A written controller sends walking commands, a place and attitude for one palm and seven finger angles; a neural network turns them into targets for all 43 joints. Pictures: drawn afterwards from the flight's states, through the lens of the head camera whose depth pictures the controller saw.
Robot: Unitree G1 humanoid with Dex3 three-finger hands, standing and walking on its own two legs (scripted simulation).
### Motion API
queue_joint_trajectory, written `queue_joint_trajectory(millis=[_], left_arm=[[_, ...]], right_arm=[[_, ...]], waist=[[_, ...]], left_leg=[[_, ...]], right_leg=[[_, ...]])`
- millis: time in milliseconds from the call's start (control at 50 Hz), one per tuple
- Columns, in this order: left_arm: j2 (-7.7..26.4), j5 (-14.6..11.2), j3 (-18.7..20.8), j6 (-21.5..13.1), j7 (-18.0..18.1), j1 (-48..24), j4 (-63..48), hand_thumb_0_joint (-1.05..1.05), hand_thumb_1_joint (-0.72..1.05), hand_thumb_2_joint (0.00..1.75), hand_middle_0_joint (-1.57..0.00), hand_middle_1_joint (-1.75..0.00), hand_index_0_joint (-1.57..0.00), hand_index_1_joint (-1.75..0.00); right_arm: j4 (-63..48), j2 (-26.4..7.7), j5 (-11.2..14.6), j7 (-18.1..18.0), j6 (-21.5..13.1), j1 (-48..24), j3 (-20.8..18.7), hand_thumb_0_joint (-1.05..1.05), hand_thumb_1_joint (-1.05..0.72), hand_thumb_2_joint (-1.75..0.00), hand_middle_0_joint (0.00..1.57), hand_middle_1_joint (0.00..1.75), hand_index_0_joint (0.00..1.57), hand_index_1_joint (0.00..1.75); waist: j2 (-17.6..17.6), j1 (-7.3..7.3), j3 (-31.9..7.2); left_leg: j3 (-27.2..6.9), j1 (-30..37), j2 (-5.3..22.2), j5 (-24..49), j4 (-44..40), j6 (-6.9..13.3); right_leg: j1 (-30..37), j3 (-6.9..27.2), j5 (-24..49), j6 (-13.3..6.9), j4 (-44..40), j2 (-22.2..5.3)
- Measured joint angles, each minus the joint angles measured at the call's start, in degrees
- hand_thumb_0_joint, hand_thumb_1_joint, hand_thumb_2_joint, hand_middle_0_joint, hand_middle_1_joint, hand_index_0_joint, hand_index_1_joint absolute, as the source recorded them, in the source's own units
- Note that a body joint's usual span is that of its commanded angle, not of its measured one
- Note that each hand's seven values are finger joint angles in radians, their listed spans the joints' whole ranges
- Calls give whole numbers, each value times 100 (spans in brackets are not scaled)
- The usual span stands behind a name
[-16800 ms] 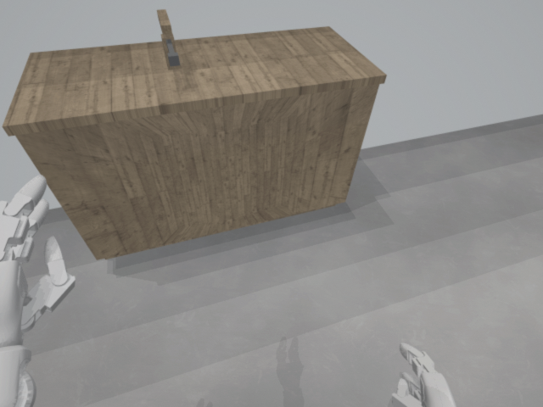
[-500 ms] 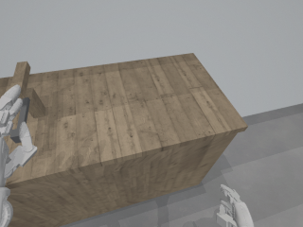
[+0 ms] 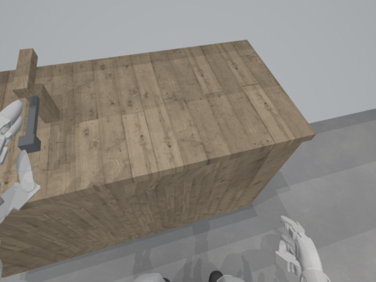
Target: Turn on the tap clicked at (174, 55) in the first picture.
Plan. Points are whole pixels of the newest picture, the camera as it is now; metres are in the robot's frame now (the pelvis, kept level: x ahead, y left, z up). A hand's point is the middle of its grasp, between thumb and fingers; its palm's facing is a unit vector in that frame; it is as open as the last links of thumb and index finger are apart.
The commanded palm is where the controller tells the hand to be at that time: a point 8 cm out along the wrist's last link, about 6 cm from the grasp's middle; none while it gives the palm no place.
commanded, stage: come to a stop and stand still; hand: left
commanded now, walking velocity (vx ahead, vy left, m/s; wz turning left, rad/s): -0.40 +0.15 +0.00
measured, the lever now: (29, 143) +0.34 +0.35 +0.07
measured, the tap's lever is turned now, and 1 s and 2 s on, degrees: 0 0 0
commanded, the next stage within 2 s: look again from close up in 1.12 s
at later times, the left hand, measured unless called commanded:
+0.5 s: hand (22, 204) +0.20 +0.25 +0.16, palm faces +0.29 -0.87 -0.39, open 7.4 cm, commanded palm +0.14 +0.29 +0.18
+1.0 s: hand (11, 221) +0.17 +0.25 +0.16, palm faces +0.27 -0.89 -0.36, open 7.4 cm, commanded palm +0.12 +0.30 +0.18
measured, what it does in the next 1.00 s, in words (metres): steps on the spot: right foot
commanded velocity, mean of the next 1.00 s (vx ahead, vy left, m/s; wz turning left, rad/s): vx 0.02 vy -0.01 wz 0.00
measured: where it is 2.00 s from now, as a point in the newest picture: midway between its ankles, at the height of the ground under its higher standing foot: outside the picture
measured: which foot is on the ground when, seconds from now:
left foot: down 0.00-1.00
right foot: down 0.00-0.08, up 0.10-0.24, down 0.26-1.00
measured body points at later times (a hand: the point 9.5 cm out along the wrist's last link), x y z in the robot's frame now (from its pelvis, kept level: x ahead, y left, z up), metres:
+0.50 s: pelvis -0.04 +0.02 +0.00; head -0.01 +0.04 +0.45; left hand +0.17 +0.29 +0.18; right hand +0.11 -0.22 -0.08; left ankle -0.01 +0.10 -0.73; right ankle -0.07 -0.11 -0.73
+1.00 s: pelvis -0.06 +0.03 +0.00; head -0.05 +0.04 +0.45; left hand +0.15 +0.29 +0.18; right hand +0.11 -0.20 -0.06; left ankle -0.01 +0.10 -0.73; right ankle -0.07 -0.11 -0.73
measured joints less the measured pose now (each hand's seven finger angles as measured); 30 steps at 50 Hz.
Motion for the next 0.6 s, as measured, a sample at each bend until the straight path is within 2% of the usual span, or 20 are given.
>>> queue_joint_trajectory(millis=[40,80,160,200,260,320,400,460,520,600], left_arm=[[69,18,76,-37,-9,58,-53,1,89,90,-22,-30,-21,-31],[121,41,159,-69,-29,57,-70,1,89,90,-22,-30,-21,-31],[35,23,263,-115,-24,-67,20,1,89,90,-22,-30,-21,-31],[-120,-25,268,-97,29,-123,44,1,89,90,-22,-30,-21,-31],[-337,-38,194,27,103,-306,98,1,89,90,-21,-30,-21,-31],[-577,10,-105,193,98,-655,366,1,89,90,-21,-30,-20,-31],[-585,-71,-245,370,65,-416,328,1,89,90,-21,-30,-20,-31],[-434,-70,-236,419,44,-181,295,1,89,90,-21,-30,-20,-31],[-219,-73,-145,441,26,-128,331,1,89,90,-22,-30,-21,-31],[-43,-65,18,379,36,-134,302,1,89,90,-22,-30,-21,-31]], right_arm=[[-16,15,2,-23,5,24,17,1,-91,-89,20,30,20,30],[-44,41,5,-48,-23,69,41,1,-91,-89,20,30,20,30],[106,185,-25,-44,-200,183,90,1,-91,-89,20,30,20,30],[201,272,-6,21,-271,233,142,1,-91,-89,20,30,21,30],[278,334,9,83,-324,237,253,1,-90,-89,20,30,21,30],[429,268,7,111,-264,151,292,1,-90,-89,20,30,21,30],[390,264,49,161,-118,248,305,1,-90,-89,21,30,21,30],[352,203,59,96,-83,311,195,1,-90,-89,21,30,21,30],[351,144,68,17,-65,360,106,1,-90,-89,21,30,21,30],[348,81,77,-14,-103,435,52,1,-91,-89,20,30,20,30]], waist=[[-62,8,25],[-94,30,66],[-12,148,-35],[-10,245,-156],[18,327,-256],[417,177,-188],[268,38,-403],[128,-157,-446],[-7,-185,-426],[17,-211,-399]], left_leg=[[18,-97,-69,22,74,58],[22,-190,-122,13,211,121],[-4,-334,-99,26,332,169],[68,-372,-75,112,224,158],[197,-458,-24,186,192,136],[-21,-434,182,40,255,44],[-227,-260,87,-293,441,-114],[-212,29,6,30,58,-4],[-119,162,-66,33,-93,65],[-200,214,-33,145,-253,44]], right_leg=[[-119,21,-7,24,131,-67],[-278,1,-120,-53,541,-117],[-295,-64,-1246,-155,2000,59],[-14,-174,-1620,-191,1878,103],[682,-326,-1429,-235,610,125],[1014,-512,-977,-269,-3,379],[928,-310,-919,-282,5,360],[879,-216,-1038,-205,211,269],[924,-126,-1023,-152,197,189],[1091,-202,-825,-153,-161,232]])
